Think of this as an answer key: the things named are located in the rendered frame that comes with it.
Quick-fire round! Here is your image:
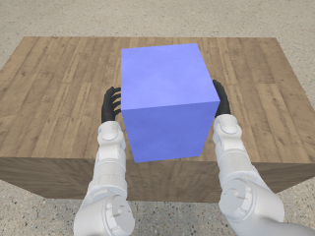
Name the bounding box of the robot right upper arm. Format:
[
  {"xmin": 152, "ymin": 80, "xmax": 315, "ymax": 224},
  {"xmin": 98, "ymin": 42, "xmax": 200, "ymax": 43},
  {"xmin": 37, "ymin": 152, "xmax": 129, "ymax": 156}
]
[{"xmin": 219, "ymin": 178, "xmax": 315, "ymax": 236}]

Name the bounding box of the carton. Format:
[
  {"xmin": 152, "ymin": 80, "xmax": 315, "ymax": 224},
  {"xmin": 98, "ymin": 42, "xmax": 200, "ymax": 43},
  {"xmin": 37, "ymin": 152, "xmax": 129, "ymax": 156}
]
[{"xmin": 120, "ymin": 43, "xmax": 221, "ymax": 163}]

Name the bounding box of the robot right hand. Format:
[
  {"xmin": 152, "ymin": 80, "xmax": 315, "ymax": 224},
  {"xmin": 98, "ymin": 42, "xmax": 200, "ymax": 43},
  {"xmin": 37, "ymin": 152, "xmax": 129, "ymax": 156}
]
[{"xmin": 213, "ymin": 80, "xmax": 231, "ymax": 119}]

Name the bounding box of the robot left hand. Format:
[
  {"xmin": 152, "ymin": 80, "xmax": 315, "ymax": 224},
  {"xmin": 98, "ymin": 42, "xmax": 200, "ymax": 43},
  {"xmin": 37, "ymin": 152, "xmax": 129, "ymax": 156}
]
[{"xmin": 101, "ymin": 87, "xmax": 121, "ymax": 124}]

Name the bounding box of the pedestal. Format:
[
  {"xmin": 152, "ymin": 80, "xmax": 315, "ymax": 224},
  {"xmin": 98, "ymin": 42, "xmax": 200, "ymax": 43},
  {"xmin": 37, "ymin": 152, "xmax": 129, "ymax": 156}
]
[{"xmin": 0, "ymin": 36, "xmax": 315, "ymax": 204}]

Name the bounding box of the robot left upper arm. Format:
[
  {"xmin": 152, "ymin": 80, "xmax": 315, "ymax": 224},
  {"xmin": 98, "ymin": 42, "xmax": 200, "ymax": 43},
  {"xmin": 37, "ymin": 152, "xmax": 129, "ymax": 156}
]
[{"xmin": 73, "ymin": 194, "xmax": 135, "ymax": 236}]

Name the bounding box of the robot right forearm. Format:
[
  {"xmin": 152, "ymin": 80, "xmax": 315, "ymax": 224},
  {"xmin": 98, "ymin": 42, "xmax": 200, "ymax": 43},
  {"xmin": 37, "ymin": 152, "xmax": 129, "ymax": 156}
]
[{"xmin": 213, "ymin": 114, "xmax": 272, "ymax": 192}]

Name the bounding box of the robot left forearm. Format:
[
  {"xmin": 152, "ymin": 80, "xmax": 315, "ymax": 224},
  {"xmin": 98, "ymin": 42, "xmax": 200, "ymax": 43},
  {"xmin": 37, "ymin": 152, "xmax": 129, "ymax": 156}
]
[{"xmin": 73, "ymin": 121, "xmax": 128, "ymax": 232}]

